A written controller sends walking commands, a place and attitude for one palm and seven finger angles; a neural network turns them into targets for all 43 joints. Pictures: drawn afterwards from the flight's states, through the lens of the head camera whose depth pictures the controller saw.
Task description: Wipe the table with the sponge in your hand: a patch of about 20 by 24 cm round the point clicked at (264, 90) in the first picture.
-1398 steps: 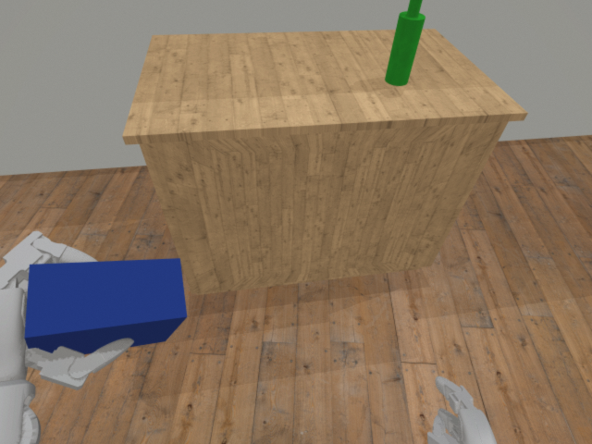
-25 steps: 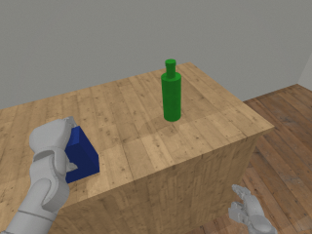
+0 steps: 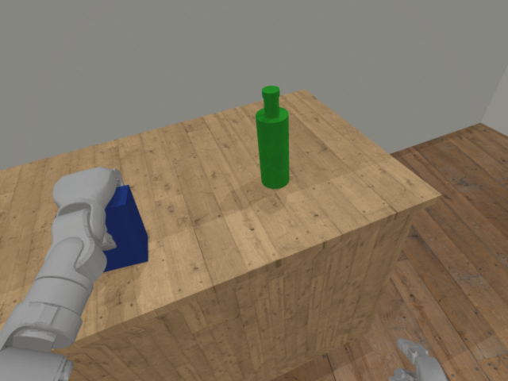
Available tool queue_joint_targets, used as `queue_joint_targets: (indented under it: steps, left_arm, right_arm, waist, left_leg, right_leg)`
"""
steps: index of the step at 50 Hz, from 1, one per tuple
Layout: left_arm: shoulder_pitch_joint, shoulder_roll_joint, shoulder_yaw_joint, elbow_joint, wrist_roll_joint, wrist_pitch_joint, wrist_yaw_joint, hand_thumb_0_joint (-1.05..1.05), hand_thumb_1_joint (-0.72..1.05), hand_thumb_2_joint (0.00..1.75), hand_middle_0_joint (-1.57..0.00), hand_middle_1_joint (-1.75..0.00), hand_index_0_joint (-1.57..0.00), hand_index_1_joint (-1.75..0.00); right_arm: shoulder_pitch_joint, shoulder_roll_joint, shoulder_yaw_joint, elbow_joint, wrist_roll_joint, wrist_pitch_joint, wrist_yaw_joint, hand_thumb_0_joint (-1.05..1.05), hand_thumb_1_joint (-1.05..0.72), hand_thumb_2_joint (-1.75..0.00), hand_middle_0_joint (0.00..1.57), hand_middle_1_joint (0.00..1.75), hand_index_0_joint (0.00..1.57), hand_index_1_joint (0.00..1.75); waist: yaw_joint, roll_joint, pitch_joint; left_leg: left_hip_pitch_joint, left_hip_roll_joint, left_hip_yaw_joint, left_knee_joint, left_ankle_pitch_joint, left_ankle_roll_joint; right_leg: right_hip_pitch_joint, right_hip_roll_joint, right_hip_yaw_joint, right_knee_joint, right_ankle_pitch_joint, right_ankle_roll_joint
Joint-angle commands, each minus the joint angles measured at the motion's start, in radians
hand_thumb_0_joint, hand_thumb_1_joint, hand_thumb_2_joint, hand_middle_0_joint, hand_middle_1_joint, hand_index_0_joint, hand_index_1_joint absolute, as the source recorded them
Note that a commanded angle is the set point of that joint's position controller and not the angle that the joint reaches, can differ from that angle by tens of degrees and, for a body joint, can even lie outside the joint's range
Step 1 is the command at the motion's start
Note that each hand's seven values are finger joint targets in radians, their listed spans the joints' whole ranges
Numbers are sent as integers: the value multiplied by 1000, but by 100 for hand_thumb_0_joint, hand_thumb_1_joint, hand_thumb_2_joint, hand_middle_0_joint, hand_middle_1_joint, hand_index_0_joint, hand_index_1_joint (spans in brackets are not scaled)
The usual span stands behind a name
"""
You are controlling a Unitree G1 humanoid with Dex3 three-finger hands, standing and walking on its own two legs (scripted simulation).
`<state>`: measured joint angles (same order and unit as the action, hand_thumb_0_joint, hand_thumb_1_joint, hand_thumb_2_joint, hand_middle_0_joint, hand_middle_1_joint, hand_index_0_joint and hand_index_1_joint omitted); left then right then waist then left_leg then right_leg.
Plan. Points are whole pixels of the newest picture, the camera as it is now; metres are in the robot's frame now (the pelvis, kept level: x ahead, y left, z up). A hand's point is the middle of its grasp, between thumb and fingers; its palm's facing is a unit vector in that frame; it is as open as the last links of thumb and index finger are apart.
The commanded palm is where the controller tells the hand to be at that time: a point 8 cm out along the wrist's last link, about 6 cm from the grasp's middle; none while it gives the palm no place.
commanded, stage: wipe forward along the middle lane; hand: left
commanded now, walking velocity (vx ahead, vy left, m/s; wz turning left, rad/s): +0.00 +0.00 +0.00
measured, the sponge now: (111, 239) +0.33 +0.30 +0.06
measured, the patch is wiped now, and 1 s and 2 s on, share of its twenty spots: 1.00 1.00 1.00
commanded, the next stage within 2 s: slide back across to the first lane in 1.08 s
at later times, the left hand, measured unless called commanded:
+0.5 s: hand (100, 197) +0.38 +0.31 +0.12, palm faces -0.12 +0.00 -0.99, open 10.5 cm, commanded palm +0.37 +0.33 +0.15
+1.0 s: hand (96, 184) +0.41 +0.34 +0.13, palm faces -0.12 +0.00 -0.99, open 10.5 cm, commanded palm +0.41 +0.35 +0.15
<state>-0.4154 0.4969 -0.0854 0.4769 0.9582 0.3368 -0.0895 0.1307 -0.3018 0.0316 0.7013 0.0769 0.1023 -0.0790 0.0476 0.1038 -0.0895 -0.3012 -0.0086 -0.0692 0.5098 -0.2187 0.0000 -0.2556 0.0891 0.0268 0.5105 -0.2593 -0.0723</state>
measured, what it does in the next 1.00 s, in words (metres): stands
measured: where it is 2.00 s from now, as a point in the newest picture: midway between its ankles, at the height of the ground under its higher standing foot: outside the picture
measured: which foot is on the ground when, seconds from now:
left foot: down 0.00-1.00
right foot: down 0.00-1.00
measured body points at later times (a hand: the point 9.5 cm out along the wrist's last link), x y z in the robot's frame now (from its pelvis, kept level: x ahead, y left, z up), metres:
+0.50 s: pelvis -0.01 -0.01 +0.00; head -0.01 -0.05 +0.44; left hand +0.38 +0.31 +0.18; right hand +0.12 -0.28 -0.13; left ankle +0.03 +0.13 -0.73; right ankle +0.00 -0.07 -0.74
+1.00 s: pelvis -0.01 -0.01 -0.01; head +0.01 -0.03 +0.44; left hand +0.41 +0.33 +0.18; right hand +0.08 -0.28 -0.14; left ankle +0.03 +0.13 -0.73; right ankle +0.00 -0.07 -0.74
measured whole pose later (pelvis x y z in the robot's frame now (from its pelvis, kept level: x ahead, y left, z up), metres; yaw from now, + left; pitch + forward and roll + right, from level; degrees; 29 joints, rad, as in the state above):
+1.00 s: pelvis -0.01 -0.01 -0.01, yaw +0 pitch +9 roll -1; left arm -0.80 0.68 0.03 1.06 1.03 0.11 -0.01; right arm 0.24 -0.32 0.02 0.71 0.09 0.13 -0.06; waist -0.05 0.08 -0.12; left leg -0.52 0.01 -0.08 0.60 -0.23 0.02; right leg -0.46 0.12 0.01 0.55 -0.24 -0.08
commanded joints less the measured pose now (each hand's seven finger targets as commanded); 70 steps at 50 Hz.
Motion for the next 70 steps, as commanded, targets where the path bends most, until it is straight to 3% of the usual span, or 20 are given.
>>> queue_joint_targets:
  steps: [1,2,4,7,11,12,15,20,22,25,27,29,39,43,45,51,55,59,63,70]
  left_arm:
    - [-184,229,77,60,24,-23,43,0,10,130,-120,-160,-120,-160]
    - [-207,252,98,69,29,-31,47,0,10,130,-120,-160,-120,-160]
    - [-240,220,61,92,37,-41,54,0,10,130,-120,-160,-120,-160]
    - [-304,279,91,129,47,-54,62,0,10,130,-120,-160,-120,-160]
    - [-385,293,76,207,55,-74,67,0,10,130,-120,-160,-120,-160]
    - [-411,343,114,209,54,-86,68,0,10,130,-120,-160,-120,-160]
    - [-459,330,80,288,71,-99,67,0,10,130,-120,-160,-120,-160]
    - [-494,367,96,345,90,-135,70,0,10,130,-120,-160,-120,-160]
    - [-537,386,110,331,94,-158,73,0,10,130,-120,-160,-120,-160]
    - [-521,391,113,372,95,-170,86,0,10,130,-120,-160,-120,-160]
    - [-544,430,144,364,89,-185,92,0,10,130,-120,-160,-120,-160]
    - [-538,406,121,387,94,-185,102,0,10,130,-120,-160,-120,-160]
    - [-567,437,132,454,112,-191,120,0,10,130,-120,-160,-120,-160]
    - [-625,492,154,474,105,-195,126,0,10,130,-120,-160,-120,-160]
    - [-651,479,133,493,113,-194,129,0,10,130,-120,-160,-120,-160]
    - [-736,509,119,541,143,-187,120,0,10,130,-120,-160,-120,-160]
    - [-764,534,129,561,144,-190,105,0,10,130,-120,-160,-120,-160]
    - [-734,489,113,550,140,-208,94,0,10,130,-120,-160,-120,-160]
    - [-693,575,204,493,132,-237,104,0,10,130,-120,-160,-120,-160]
    - [-647,562,215,429,135,-211,133,0,10,130,-120,-160,-120,-160]
  right_arm:
    - [-154,-116,-42,-165,5,-42,-11,0,-90,-90,20,30,20,30]
    - [-147,-119,-45,-161,3,-41,-10,0,-90,-90,20,30,20,30]
    - [-136,-116,-46,-160,7,-41,-10,0,-90,-90,20,30,20,30]
    - [-124,-121,-48,-147,6,-38,-12,0,-90,-90,20,30,20,30]
    - [-99,-122,-49,-135,9,-35,-19,0,-90,-90,20,30,20,30]
    - [-92,-125,-50,-133,8,-36,-19,0,-90,-90,20,30,20,30]
    - [-68,-125,-48,-127,12,-36,-22,0,-90,-90,20,30,20,30]
    - [-27,-130,-53,-128,11,-29,-17,0,-90,-90,20,30,20,30]
    - [-12,-130,-55,-128,11,-28,-14,0,-90,-90,20,30,20,30]
    - [11,-134,-58,-126,11,-19,-10,0,-90,-90,20,30,20,30]
    - [16,-138,-58,-125,11,-16,-8,0,-90,-90,20,30,20,30]
    - [30,-139,-60,-124,12,-11,-6,0,-90,-90,20,30,20,30]
    - [70,-148,-66,-110,14,3,4,0,-90,-90,20,30,20,30]
    - [74,-155,-62,-107,15,4,0,0,-90,-90,20,30,20,30]
    - [83,-154,-61,-105,17,1,1,0,-90,-90,20,30,20,30]
    - [105,-158,-57,-95,15,-4,-1,0,-90,-90,20,30,20,30]
    - [129,-161,-58,-91,10,-2,-4,0,-90,-90,20,30,20,30]
    - [141,-156,-64,-96,7,0,-2,0,-90,-90,20,30,20,30]
    - [139,-158,-72,-106,3,14,-4,0,-90,-90,20,30,20,30]
    - [103,-155,-78,-114,10,23,9,0,-90,-90,20,30,20,30]
  waist:
    - [-3,-218,-66]
    - [-2,-211,-66]
    - [-13,-197,-45]
    - [-16,-174,-36]
    - [-32,-190,-51]
    - [-28,-178,-68]
    - [-41,-176,-69]
    - [-48,-172,-127]
    - [-50,-133,-162]
    - [-61,-172,-150]
    - [-56,-145,-169]
    - [-68,-159,-165]
    - [-79,-141,-192]
    - [-95,-162,-176]
    - [-104,-144,-158]
    - [-116,-109,-181]
    - [-121,-122,-228]
    - [-116,-105,-247]
    - [-80,-111,-318]
    - [-60,-93,-261]
  left_leg:
    - [2,-43,55,-15,4,57]
    - [-1,-41,48,-23,-1,57]
    - [-10,-42,53,-18,-14,58]
    - [-24,-42,50,-20,-36,59]
    - [-48,-43,55,-9,-61,61]
    - [-56,-42,49,-12,-63,61]
    - [-76,-39,53,-7,-84,62]
    - [-102,-35,52,11,-61,65]
    - [-105,-33,49,15,-34,65]
    - [-134,-31,56,34,-47,67]
    - [-145,-30,50,35,-26,65]
    - [-151,-31,56,41,-29,68]
    - [-171,-27,58,50,-17,69]
    - [-200,-25,60,50,-57,71]
    - [-205,-25,59,46,-78,70]
    - [-198,-19,56,44,-83,69]
    - [-199,-19,61,54,-52,69]
    - [-166,-17,61,52,-18,69]
    - [-146,-22,67,55,50,72]
    - [-78,-22,63,13,87,75]
  right_leg:
    - [-15,-56,83,-149,81,23]
    - [-22,-54,81,-148,71,20]
    - [-50,-53,75,-152,43,22]
    - [-67,-56,87,-161,4,19]
    - [-74,-63,96,-167,-43,25]
    - [-67,-63,99,-164,-51,23]
    - [-86,-64,91,-163,-90,26]
    - [-63,-66,92,-141,-12,26]
    - [-51,-66,92,-122,46,20]
    - [-51,-72,105,-125,55,28]
    - [-36,-70,106,-109,104,22]
    - [-45,-69,98,-107,113,28]
    - [-50,-65,89,-93,150,28]
    - [-61,-68,100,-108,88,34]
    - [-90,-66,92,-113,44,34]
    - [-115,-63,76,-108,20,32]
    - [-82,-64,76,-98,88,35]
    - [-86,-58,60,-91,134,30]
    - [-7,-59,61,-72,236,25]
    - [-21,-51,23,-91,209,17]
